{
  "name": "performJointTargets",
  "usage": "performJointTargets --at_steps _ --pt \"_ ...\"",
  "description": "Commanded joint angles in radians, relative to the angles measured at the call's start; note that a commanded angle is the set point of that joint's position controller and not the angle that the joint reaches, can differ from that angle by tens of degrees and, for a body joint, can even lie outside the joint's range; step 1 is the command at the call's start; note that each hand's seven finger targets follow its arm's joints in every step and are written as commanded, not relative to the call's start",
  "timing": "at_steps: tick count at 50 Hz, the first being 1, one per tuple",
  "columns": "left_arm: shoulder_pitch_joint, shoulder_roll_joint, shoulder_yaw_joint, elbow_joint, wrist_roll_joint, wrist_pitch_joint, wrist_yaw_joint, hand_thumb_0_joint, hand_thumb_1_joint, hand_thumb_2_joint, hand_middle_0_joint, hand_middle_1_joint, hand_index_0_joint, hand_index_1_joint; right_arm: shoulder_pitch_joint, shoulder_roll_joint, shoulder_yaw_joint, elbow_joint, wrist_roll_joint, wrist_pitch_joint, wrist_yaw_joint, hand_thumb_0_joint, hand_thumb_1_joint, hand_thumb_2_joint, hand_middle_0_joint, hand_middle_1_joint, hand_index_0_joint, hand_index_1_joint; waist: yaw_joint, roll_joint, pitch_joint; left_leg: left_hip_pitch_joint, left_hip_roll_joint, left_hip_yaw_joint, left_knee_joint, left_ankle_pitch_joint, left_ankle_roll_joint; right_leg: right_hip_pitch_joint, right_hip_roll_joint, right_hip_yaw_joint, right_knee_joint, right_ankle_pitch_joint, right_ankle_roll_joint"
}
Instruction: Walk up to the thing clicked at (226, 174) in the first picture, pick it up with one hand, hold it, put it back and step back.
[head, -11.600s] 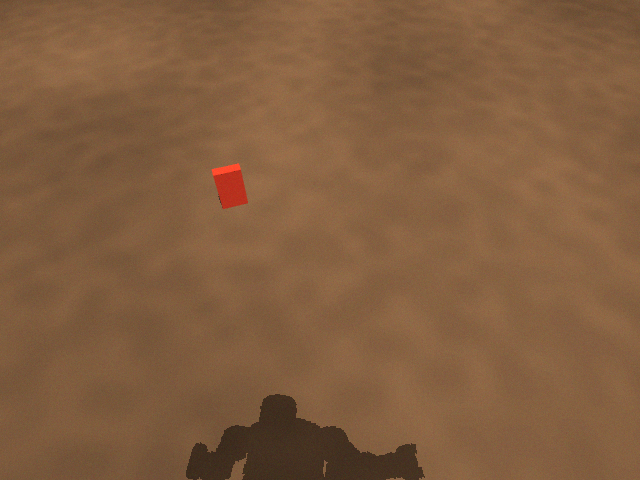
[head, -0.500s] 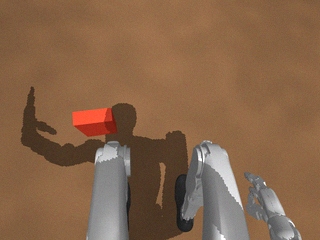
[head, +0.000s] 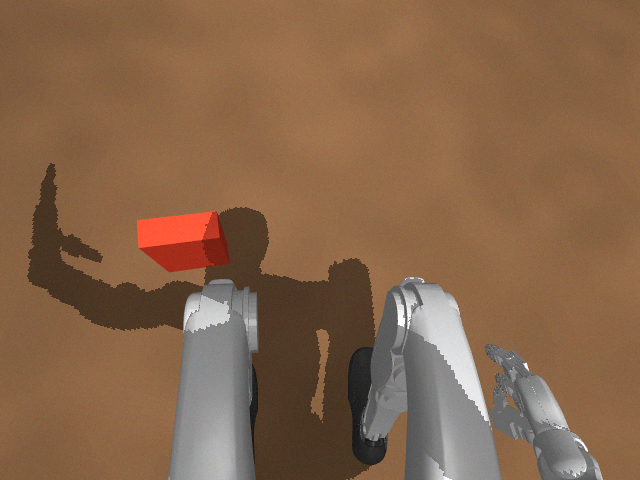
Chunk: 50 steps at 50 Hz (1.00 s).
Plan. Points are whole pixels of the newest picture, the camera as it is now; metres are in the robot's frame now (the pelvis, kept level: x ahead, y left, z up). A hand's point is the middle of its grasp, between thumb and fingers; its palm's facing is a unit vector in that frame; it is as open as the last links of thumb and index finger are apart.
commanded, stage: approach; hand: left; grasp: from the side
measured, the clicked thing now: (190, 245) +0.42 +0.22 -0.29
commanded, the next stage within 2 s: close in in 0.48 s
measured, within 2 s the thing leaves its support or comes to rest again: neither
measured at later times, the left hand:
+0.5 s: hand (78, 249) +0.37 +0.36 -0.19, palm faces +0.13 -0.99 +0.04, open 17.6 cm
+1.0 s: hand (154, 260) +0.38 +0.27 -0.25, palm faces +0.13 -0.99 +0.04, open 17.6 cm
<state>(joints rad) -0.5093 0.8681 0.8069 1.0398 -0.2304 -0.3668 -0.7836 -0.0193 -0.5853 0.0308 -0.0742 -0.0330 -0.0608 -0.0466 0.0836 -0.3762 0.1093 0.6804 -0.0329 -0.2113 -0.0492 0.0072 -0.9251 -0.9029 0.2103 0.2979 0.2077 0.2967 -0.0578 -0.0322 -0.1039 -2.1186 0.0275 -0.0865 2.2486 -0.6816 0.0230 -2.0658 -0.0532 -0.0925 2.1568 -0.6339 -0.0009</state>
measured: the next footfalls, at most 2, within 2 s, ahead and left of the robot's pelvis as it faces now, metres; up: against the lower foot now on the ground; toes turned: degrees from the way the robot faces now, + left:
none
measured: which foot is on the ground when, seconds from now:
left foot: down 0.00-1.00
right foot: down 0.00-1.00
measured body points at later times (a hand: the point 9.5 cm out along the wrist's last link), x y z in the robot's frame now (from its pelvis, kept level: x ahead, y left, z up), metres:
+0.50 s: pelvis +0.00 +0.00 -0.07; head +0.23 +0.13 +0.29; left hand +0.36 +0.41 -0.19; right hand +0.18 -0.27 -0.14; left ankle +0.09 +0.12 -0.35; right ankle +0.11 -0.12 -0.35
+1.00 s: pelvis -0.02 +0.01 -0.10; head +0.19 +0.17 +0.26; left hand +0.36 +0.32 -0.25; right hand +0.16 -0.24 -0.14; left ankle +0.09 +0.12 -0.35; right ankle +0.11 -0.12 -0.35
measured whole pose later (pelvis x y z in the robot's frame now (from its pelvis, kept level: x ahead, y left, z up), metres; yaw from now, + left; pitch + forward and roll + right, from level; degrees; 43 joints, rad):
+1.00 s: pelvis -0.02 +0.01 -0.10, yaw -8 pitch +12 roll -15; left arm -0.48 0.69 0.57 1.29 -0.21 -1.04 -0.35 -0.02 -0.61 0.00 -0.09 -0.07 -0.10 -0.06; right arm -0.16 -0.37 0.40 0.63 -0.29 -0.12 0.11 0.00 -0.95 -0.90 0.21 0.30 0.21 0.30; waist -0.16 -0.23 0.22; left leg -2.21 0.03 -0.29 2.65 -0.69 0.03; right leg -2.07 0.00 -0.24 2.40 -0.57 0.03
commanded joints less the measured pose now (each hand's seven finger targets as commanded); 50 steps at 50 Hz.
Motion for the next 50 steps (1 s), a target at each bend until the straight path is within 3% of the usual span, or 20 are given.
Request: performJointTargets --at_steps 1,3,5,8,11,14,16,19,22,23,27,30,34,39,42,46,48,50 --pt "-0.102 0.346 0.056 -0.068 -0.062 -0.063 -0.007 0.0 -0.597 0.023 -0.089 -0.057 -0.059 -0.083 0.096 -0.235 -0.085 -0.052 0.01 -0.03 -0.012 0.0 -0.914 -0.906 0.198 0.301 0.199 0.301 0.025 0.18 -0.503 0.404 -0.015 -0.006 -0.317 0.068 0.006 0.217 0.049 -0.014 -0.184 0.037 -0.039" --pt "-0.141 0.32 0.05 -0.05 -0.085 -0.101 -0.014 0.0 -0.611 0.019 -0.088 -0.053 -0.059 -0.079 0.084 -0.232 -0.074 -0.056 0.006 -0.036 -0.007 0.0 -0.913 -0.906 0.198 0.301 0.199 0.301 -0.004 0.157 -0.478 0.369 -0.016 -0.006 -0.278 0.076 0.009 0.208 0.052 -0.017 -0.173 0.043 -0.037" --pt "-0.159 0.301 0.049 -0.029 -0.107 -0.151 -0.019 0.0 -0.611 0.016 -0.088 -0.058 -0.06 -0.082 0.078 -0.232 -0.065 -0.059 -0.001 -0.045 0.0 0.0 -0.916 -0.906 0.198 0.301 0.199 0.301 -0.011 0.126 -0.463 0.332 -0.015 0.003 -0.241 0.075 0.012 0.22 0.056 -0.02 -0.164 0.039 -0.035" --pt "-0.191 0.246 0.01 0.036 -0.126 -0.23 -0.023 0.0 -0.597 0.021 -0.083 -0.063 -0.06 -0.082 0.065 -0.236 -0.045 -0.05 -0.017 -0.058 0.008 0.0 -0.913 -0.905 0.199 0.301 0.199 0.301 -0.046 0.123 -0.449 0.319 -0.012 -0.002 -0.197 0.067 0.008 0.203 0.063 -0.032 -0.138 0.036 -0.035" --pt "-0.208 0.237 -0.001 0.073 -0.135 -0.3 -0.015 0.0 -0.56 0.027 -0.081 -0.062 -0.059 -0.08 0.041 -0.245 -0.029 -0.056 -0.035 -0.062 0.016 0.0 -0.909 -0.904 0.199 0.3 0.199 0.301 -0.046 0.116 -0.436 0.287 -0.011 0.004 -0.157 0.05 0.005 0.206 0.068 -0.038 -0.12 0.024 -0.033" --pt "-0.192 0.293 0.031 0.081 -0.125 -0.365 0.001 0.0 -0.582 0.03 -0.081 -0.064 -0.06 -0.082 0.018 -0.266 -0.007 -0.048 -0.061 -0.056 0.025 0.0 -0.914 -0.905 0.199 0.301 0.199 0.301 -0.029 0.185 -0.461 0.334 -0.004 -0.003 -0.127 0.091 -0.01 0.204 0.071 -0.051 -0.069 0.055 -0.038" --pt "-0.199 0.375 0.07 0.041 -0.11 -0.406 0.018 0.0 -0.581 0.039 -0.081 -0.067 -0.057 -0.088 0.008 -0.28 0.005 -0.054 -0.078 -0.046 0.031 0.0 -0.919 -0.907 0.199 0.301 0.199 0.301 -0.009 0.237 -0.504 0.362 0.003 -0.01 -0.114 0.123 -0.017 0.215 0.074 -0.059 -0.035 0.076 -0.041" --pt "-0.193 0.357 0.056 0.064 -0.105 -0.452 0.032 0.0 -0.572 0.042 -0.081 -0.063 -0.054 -0.085 -0.03 -0.291 0.038 -0.055 -0.102 -0.028 0.039 0.0 -0.925 -0.909 0.199 0.301 0.199 0.301 -0.037 0.268 -0.471 0.365 0.012 -0.026 -0.099 0.126 -0.024 0.204 0.079 -0.083 -0.003 0.086 -0.039" --pt "-0.161 0.379 0.061 0.048 -0.091 -0.494 0.04 0.0 -0.576 0.028 -0.085 -0.055 -0.059 -0.076 -0.068 -0.308 0.058 -0.054 -0.128 -0.01 0.044 0.0 -0.93 -0.911 0.199 0.3 0.199 0.3 -0.037 0.355 -0.479 0.414 0.022 -0.042 -0.09 0.142 -0.036 0.205 0.084 -0.101 0.029 0.101 -0.039" --pt "-0.14 0.369 0.06 0.055 -0.092 -0.506 0.043 0.0 -0.568 0.019 -0.087 -0.057 -0.062 -0.076 -0.073 -0.316 0.063 -0.054 -0.136 -0.003 0.047 0.0 -0.936 -0.911 0.199 0.3 0.199 0.3 -0.039 0.354 -0.485 0.433 0.024 -0.05 -0.076 0.163 -0.04 0.2 0.084 -0.106 0.038 0.113 -0.039" --pt "-0.136 0.223 -0.024 0.091 -0.112 -0.547 0.055 0.0 -0.611 0.002 -0.09 -0.064 -0.072 -0.076 -0.113 -0.326 0.091 -0.049 -0.162 0.013 0.056 0.0 -0.944 -0.913 0.199 0.3 0.199 0.3 -0.098 0.392 -0.44 0.475 0.035 -0.089 -0.05 0.211 -0.056 0.163 0.086 -0.143 0.078 0.148 -0.038" --pt "-0.166 0.129 -0.104 0.152 -0.121 -0.582 0.079 0.0 -0.611 0.0 -0.085 -0.051 -0.08 -0.052 -0.15 -0.328 0.117 -0.056 -0.176 0.023 0.065 0.0 -0.949 -0.912 0.198 0.3 0.199 0.3 -0.15 0.336 -0.366 0.424 0.037 -0.11 -0.014 0.167 -0.053 0.134 0.09 -0.165 0.084 0.131 -0.033" --pt "-0.143 0.161 -0.085 0.183 -0.108 -0.641 0.163 0.0 -0.611 0.0 -0.09 -0.06 -0.093 -0.055 -0.179 -0.336 0.149 -0.06 -0.202 0.04 0.077 0.0 -0.955 -0.911 0.199 0.301 0.199 0.301 -0.136 0.311 -0.326 0.384 0.035 -0.115 0.02 0.184 -0.054 0.185 0.095 -0.178 0.096 0.159 -0.027" --pt "-0.128 0.128 -0.091 0.13 -0.055 -0.714 0.308 0.0 -0.611 0.0 -0.091 -0.07 -0.1 -0.059 -0.199 -0.34 0.165 -0.072 -0.234 0.064 0.107 0.0 -0.95 -0.908 0.199 0.3 0.199 0.3 -0.124 0.346 -0.316 0.384 0.033 -0.119 0.019 0.172 -0.06 0.22 0.103 -0.196 0.105 0.173 -0.023" --pt "-0.122 0.038 -0.157 0.121 -0.024 -0.732 0.375 0.0 -0.611 0.0 -0.086 -0.072 -0.096 -0.06 -0.209 -0.341 0.163 -0.075 -0.244 0.073 0.124 0.0 -0.946 -0.907 0.199 0.3 0.199 0.3 -0.145 0.361 -0.265 0.367 0.033 -0.128 0.002 0.134 -0.066 0.192 0.102 -0.209 0.11 0.16 -0.022" --pt "-0.129 0.028 -0.204 0.096 0.015 -0.749 0.441 0.0 -0.611 0.0 -0.09 -0.062 -0.102 -0.048 -0.21 -0.35 0.157 -0.084 -0.255 0.088 0.14 0.0 -0.947 -0.905 0.199 0.3 0.199 0.3 -0.169 0.357 -0.241 0.334 0.034 -0.139 0.006 0.083 -0.063 0.189 0.104 -0.221 0.108 0.148 -0.018" --pt "-0.131 -0.026 -0.274 0.117 0.021 -0.754 0.454 0.0 -0.611 0.0 -0.086 -0.061 -0.099 -0.044 -0.225 -0.344 0.159 -0.09 -0.26 0.093 0.147 0.0 -0.944 -0.904 0.199 0.3 0.199 0.3 -0.189 0.309 -0.202 0.279 0.032 -0.136 0.018 0.037 -0.051 0.186 0.106 -0.221 0.093 0.123 -0.016" --pt "-0.14 -0.044 -0.303 0.139 0.024 -0.758 0.476 0.0 -0.611 0.0 -0.088 -0.059 -0.105 -0.038 -0.222 -0.341 0.166 -0.094 -0.259 0.097 0.154 0.0 -0.943 -0.903 0.199 0.3 0.2 0.3 -0.206 0.256 -0.181 0.233 0.026 -0.141 0.023 -0.02 -0.042 0.188 0.11 -0.228 0.076 0.09 -0.01"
